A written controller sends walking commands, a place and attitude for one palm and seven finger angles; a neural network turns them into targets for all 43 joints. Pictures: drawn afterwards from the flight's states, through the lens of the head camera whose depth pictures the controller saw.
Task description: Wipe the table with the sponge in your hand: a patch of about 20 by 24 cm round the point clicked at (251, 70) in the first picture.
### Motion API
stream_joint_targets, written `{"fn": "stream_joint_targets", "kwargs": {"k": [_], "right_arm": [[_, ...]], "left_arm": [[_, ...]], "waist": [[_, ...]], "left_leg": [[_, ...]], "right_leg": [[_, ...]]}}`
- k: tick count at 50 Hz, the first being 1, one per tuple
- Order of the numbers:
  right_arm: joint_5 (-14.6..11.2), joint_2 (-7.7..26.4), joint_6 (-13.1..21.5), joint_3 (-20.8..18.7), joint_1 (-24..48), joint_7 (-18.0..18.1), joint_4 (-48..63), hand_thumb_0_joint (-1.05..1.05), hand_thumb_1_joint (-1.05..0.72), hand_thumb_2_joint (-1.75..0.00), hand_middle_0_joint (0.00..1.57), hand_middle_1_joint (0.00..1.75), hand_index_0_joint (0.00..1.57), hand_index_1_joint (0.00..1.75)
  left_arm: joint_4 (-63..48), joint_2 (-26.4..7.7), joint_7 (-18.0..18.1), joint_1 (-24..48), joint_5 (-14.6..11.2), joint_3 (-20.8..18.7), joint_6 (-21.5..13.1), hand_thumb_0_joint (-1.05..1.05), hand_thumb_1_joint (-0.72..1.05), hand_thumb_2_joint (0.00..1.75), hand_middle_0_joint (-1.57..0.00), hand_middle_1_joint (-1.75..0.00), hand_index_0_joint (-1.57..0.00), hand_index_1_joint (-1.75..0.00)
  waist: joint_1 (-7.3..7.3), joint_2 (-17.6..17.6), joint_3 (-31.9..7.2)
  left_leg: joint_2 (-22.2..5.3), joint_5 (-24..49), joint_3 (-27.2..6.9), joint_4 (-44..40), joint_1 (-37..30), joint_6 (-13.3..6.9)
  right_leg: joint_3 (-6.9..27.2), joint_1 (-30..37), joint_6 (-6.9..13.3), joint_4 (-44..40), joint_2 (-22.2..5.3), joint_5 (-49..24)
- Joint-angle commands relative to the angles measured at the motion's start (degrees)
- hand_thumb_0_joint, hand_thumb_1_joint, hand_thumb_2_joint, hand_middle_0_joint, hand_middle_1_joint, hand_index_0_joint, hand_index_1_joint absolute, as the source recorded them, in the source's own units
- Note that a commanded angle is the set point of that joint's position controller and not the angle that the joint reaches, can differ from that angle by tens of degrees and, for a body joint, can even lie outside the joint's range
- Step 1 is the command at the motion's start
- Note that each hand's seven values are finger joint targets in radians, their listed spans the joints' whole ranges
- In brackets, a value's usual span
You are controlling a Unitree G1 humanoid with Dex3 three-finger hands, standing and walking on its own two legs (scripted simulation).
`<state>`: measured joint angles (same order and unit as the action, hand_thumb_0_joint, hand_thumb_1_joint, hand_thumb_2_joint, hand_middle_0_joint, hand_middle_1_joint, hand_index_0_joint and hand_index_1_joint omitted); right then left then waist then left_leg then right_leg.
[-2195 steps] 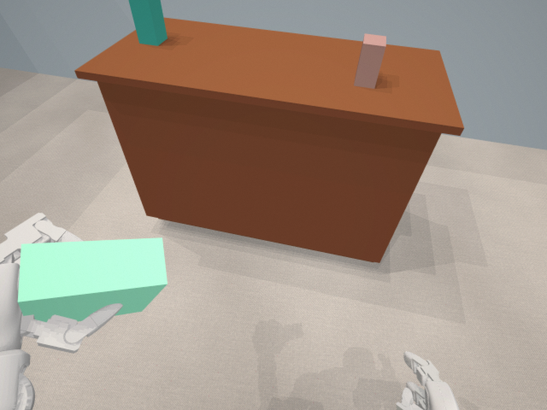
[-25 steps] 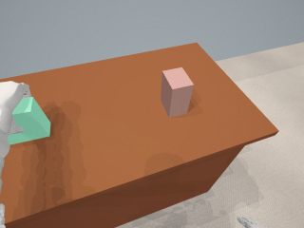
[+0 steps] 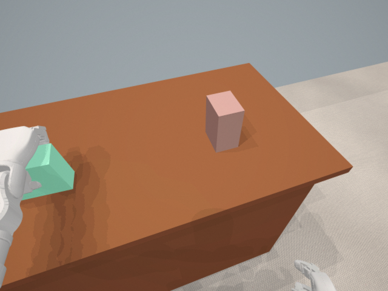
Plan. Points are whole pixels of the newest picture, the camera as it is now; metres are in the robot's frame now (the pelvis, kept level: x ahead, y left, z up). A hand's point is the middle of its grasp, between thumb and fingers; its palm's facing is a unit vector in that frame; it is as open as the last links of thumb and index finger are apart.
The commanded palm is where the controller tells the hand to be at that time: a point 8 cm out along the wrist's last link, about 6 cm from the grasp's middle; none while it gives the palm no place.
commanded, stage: wipe back along the first lane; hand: left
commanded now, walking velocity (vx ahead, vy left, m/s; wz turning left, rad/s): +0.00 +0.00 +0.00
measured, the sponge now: (34, 179) +0.30 +0.39 +0.05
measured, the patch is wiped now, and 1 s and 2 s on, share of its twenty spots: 1.00 1.00 1.00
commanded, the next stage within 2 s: lift the sponge slowly off the table in 0.90 s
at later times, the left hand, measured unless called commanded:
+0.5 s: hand (27, 179) +0.27 +0.35 +0.11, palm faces +0.02 +0.00 -1.00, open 9.1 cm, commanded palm +0.22 +0.34 +0.13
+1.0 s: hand (24, 205) +0.22 +0.33 +0.11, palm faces +0.05 -0.01 -1.00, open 9.1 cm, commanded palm +0.18 +0.31 +0.13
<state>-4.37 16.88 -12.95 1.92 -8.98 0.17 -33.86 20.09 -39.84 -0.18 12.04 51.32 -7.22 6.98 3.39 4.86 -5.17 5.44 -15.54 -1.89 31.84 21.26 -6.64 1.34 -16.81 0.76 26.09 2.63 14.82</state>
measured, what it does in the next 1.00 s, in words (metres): stands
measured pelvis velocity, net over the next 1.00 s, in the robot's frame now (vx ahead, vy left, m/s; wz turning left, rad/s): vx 0.01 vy -0.02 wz -0.01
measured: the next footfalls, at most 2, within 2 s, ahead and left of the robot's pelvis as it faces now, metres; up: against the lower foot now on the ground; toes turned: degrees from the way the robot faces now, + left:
none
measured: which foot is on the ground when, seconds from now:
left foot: down 0.00-1.00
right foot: down 0.00-1.00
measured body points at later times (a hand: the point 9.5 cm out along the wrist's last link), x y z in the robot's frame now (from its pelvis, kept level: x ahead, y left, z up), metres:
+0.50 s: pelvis +0.01 -0.01 +0.00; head +0.02 -0.03 +0.45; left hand +0.26 +0.35 +0.16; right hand +0.21 -0.23 -0.09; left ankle +0.00 +0.04 -0.73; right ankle -0.02 -0.14 -0.73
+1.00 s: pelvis +0.01 -0.02 +0.00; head +0.01 -0.04 +0.45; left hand +0.21 +0.32 +0.16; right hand +0.23 -0.23 -0.08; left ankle +0.00 +0.04 -0.73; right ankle -0.02 -0.14 -0.73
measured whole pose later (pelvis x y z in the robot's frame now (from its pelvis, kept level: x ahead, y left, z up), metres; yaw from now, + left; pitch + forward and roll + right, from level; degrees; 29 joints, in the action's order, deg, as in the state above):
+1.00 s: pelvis +0.01 -0.02 +0.00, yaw +0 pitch +3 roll -3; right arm -3.4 16.3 -9.5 2.9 -5.9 0.5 -32.0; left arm -12.4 -35.7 1.5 -16.8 47.6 -9.6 16.1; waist 5.7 5.6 -4.9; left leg 4.7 -17.5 -1.8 32.7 17.7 -5.6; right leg 1.5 -13.7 0.6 27.4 3.4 16.6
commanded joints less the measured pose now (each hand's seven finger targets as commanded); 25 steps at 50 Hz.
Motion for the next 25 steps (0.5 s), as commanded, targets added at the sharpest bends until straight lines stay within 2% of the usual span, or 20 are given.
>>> {"fn": "stream_joint_targets", "kwargs": {"k": [1,2,3,4,6,7,8,10,11,12,13,16,17,19,20,21,23,24,25], "right_arm": [[0.1,8.5,2.5,-3.0,7.3,0.5,8.3,0.0,-0.9,-0.9,0.2,0.3,0.2,0.3],[0.2,8.3,2.6,-2.9,7.6,0.6,8.4,0.0,-0.9,-0.9,0.2,0.3,0.2,0.3],[0.2,8.4,2.7,-3.0,7.3,0.7,8.1,0.0,-0.9,-0.9,0.2,0.3,0.2,0.3],[0.1,8.2,2.8,-2.9,7.9,0.7,8.3,0.0,-0.9,-0.9,0.2,0.3,0.2,0.3],[0.2,8.1,3.2,-2.7,8.2,0.6,8.7,0.0,-0.9,-0.9,0.2,0.3,0.2,0.3],[0.3,8.0,3.4,-2.8,8.3,0.7,8.7,0.0,-0.9,-0.9,0.2,0.3,0.2,0.3],[0.2,8.0,3.5,-2.8,8.1,0.6,8.7,0.0,-0.9,-0.9,0.2,0.3,0.2,0.3],[0.3,7.9,3.8,-2.4,9.7,0.6,9.1,0.0,-0.9,-0.9,0.2,0.3,0.2,0.3],[0.4,7.9,3.7,-2.6,8.6,0.7,8.9,0.0,-0.9,-0.9,0.2,0.3,0.2,0.3],[0.3,7.8,3.9,-2.4,8.9,0.7,8.9,0.0,-0.9,-0.9,0.2,0.3,0.2,0.3],[0.4,7.9,4.0,-2.5,8.9,0.8,8.9,0.0,-0.9,-0.9,0.2,0.3,0.2,0.3],[0.4,7.6,4.4,-2.5,9.3,0.6,9.4,0.0,-0.9,-0.9,0.2,0.3,0.2,0.3],[0.5,7.5,4.5,-2.3,9.3,0.6,9.4,0.0,-0.9,-0.9,0.2,0.3,0.2,0.3],[0.6,7.7,4.6,-2.5,9.3,0.5,9.1,0.0,-0.9,-0.9,0.2,0.3,0.2,0.3],[0.5,7.4,5.0,-2.3,11.2,0.3,9.7,0.0,-0.9,-0.9,0.2,0.3,0.2,0.3],[0.7,7.2,5.2,-2.4,9.8,0.3,9.8,0.0,-0.9,-0.9,0.2,0.3,0.2,0.3],[0.7,7.2,5.4,-2.4,9.6,0.0,9.6,0.0,-0.9,-0.9,0.2,0.3,0.2,0.3],[0.8,7.1,5.4,-2.4,10.0,0.0,9.6,0.0,-0.9,-0.9,0.2,0.3,0.2,0.3],[0.7,7.0,5.7,-2.4,11.4,-0.3,10.1,0.0,-0.9,-0.9,0.2,0.3,0.2,0.3]], "left_arm": [[-4.1,-9.0,-2.6,0.2,-1.4,-1.8,1.4,0.0,0.1,1.3,-1.2,-1.6,-1.2,-1.6],[-4.4,-6.9,-2.8,1.4,-1.3,0.4,1.7,0.0,0.1,1.3,-1.2,-1.6,-1.2,-1.6],[-4.3,-8.1,-2.7,-0.3,-1.5,-1.1,1.9,0.0,0.1,1.3,-1.2,-1.6,-1.2,-1.6],[-5.1,-7.2,-2.8,-0.8,-1.6,-0.2,2.2,0.0,0.1,1.3,-1.2,-1.6,-1.2,-1.6],[-6.8,-7.7,-2.8,-1.8,-1.4,-0.8,2.8,0.0,0.1,1.3,-1.2,-1.6,-1.2,-1.6],[-7.6,-5.8,-2.9,-1.6,-1.6,0.8,2.9,0.0,0.1,1.3,-1.2,-1.6,-1.2,-1.6],[-7.7,-7.2,-2.8,-4.6,-2.2,-1.3,3.0,0.0,0.1,1.3,-1.2,-1.6,-1.2,-1.6],[-9.7,-7.9,-3.1,-5.0,-2.3,-2.0,3.4,0.0,0.1,1.3,-1.2,-1.6,-1.2,-1.6],[-10.1,-8.1,-3.1,-4.9,-2.4,-2.0,3.6,0.0,0.1,1.3,-1.2,-1.6,-1.2,-1.6],[-9.6,-6.9,-3.2,-6.0,-2.6,-1.1,3.9,0.0,0.1,1.3,-1.2,-1.6,-1.2,-1.6],[-10.7,-6.5,-3.2,-6.4,-2.8,-1.0,3.9,0.0,0.1,1.3,-1.2,-1.6,-1.2,-1.6],[-14.2,-7.1,-3.1,-9.4,-2.9,-2.1,4.4,0.0,0.1,1.3,-1.2,-1.6,-1.2,-1.6],[-13.9,-5.3,-3.2,-9.7,-3.1,-0.4,4.6,0.0,0.1,1.3,-1.2,-1.6,-1.2,-1.6],[-14.5,-6.7,-3.2,-12.2,-3.6,-2.4,4.6,0.0,0.1,1.3,-1.2,-1.6,-1.2,-1.6],[-17.4,-6.9,-3.1,-14.3,-3.7,-3.2,4.6,0.0,0.1,1.3,-1.2,-1.6,-1.2,-1.6],[-18.6,-6.2,-3.0,-15.6,-4.0,-2.8,4.8,0.0,0.1,1.3,-1.2,-1.6,-1.2,-1.6],[-19.0,-5.6,-2.8,-19.7,-4.7,-3.2,4.8,0.0,0.1,1.3,-1.2,-1.6,-1.2,-1.6],[-20.6,-4.6,-2.9,-19.3,-4.8,-2.2,4.8,0.0,0.1,1.3,-1.2,-1.6,-1.2,-1.6],[-23.0,-5.2,-2.7,-20.5,-4.8,-3.6,5.0,0.0,0.1,1.3,-1.2,-1.6,-1.2,-1.6]], "waist": [[1.01,-4.1,-6.6],[0.43,-3.5,-5.5],[0.8,-4.2,-5.8],[0.74,-3.7,-5.4],[1.09,-2.6,-6.0],[0.66,-2.8,-5.9],[1.25,-4.2,-6.0],[1.38,-3.6,-6.6],[1.32,-4.2,-7.2],[1.14,-4.4,-5.4],[1.2,-4.9,-6.0],[1.74,-3.0,-7.0],[1.33,-3.2,-5.7],[1.72,-4.9,-5.4],[2.17,-4.0,-6.5],[2.37,-3.5,-8.1],[2.37,-4.8,-6.7],[2.15,-4.3,-6.3],[2.35,-3.8,-6.6]], "left_leg": [[-5.4,15.9,-5.8,-5.4,-7.6,5.0],[-5.4,15.8,-5.7,-5.5,-7.6,5.1],[-5.5,15.1,-6.0,-5.7,-7.8,5.1],[-5.3,14.9,-5.6,-5.7,-7.6,5.0],[-5.3,15.9,-5.7,-5.6,-7.9,5.1],[-5.3,16.4,-5.5,-5.4,-8.2,5.0],[-5.2,16.9,-5.5,-5.2,-8.0,4.9],[-5.0,16.7,-5.2,-5.3,-8.1,4.6],[-5.1,17.3,-5.1,-5.1,-7.9,4.8],[-5.1,17.8,-5.0,-5.1,-7.6,4.9],[-5.1,17.4,-5.0,-5.2,-7.7,4.7],[-5.2,19.6,-5.2,-4.8,-8.7,4.9],[-5.3,19.6,-5.1,-5.0,-8.5,5.0],[-5.1,19.5,-4.8,-4.7,-8.0,4.7],[-5.1,21.0,-5.1,-4.6,-9.0,4.7],[-5.0,23.8,-4.8,-4.0,-9.3,4.9],[-5.3,25.0,-4.7,-3.6,-9.0,5.1],[-5.3,24.5,-4.7,-3.8,-9.2,5.1],[-5.5,25.0,-5.2,-3.8,-9.9,5.0]], "right_leg": [[-2.3,1.4,4.1,-1.9,0.9,-7.6],[-2.5,0.4,4.1,-2.0,1.0,-7.4],[-2.5,0.6,4.0,-2.1,1.0,-6.8],[-2.5,0.8,4.1,-2.2,1.0,-6.9],[-2.3,1.8,4.3,-1.9,0.9,-7.5],[-2.4,1.4,4.2,-2.1,0.9,-8.1],[-2.2,2.3,4.1,-2.0,0.9,-8.8],[-1.3,3.5,4.3,-2.0,1.0,-9.8],[-2.0,3.7,4.1,-1.8,0.8,-10.0],[-2.4,3.0,4.0,-1.8,0.9,-10.0],[-2.3,3.2,3.8,-2.0,0.8,-10.3],[-2.0,4.0,4.0,-1.6,0.7,-11.1],[-2.4,3.3,3.8,-1.7,0.8,-11.0],[-2.2,4.0,3.8,-1.8,0.8,-12.1],[-1.1,5.0,4.1,-1.6,1.0,-13.1],[-1.8,6.0,3.8,-1.1,0.5,-14.9],[-2.0,5.4,3.4,-1.0,0.6,-15.8],[-2.1,4.7,3.3,-1.2,0.6,-15.6],[-1.0,5.2,3.7,-1.2,1.0,-15.6]]}}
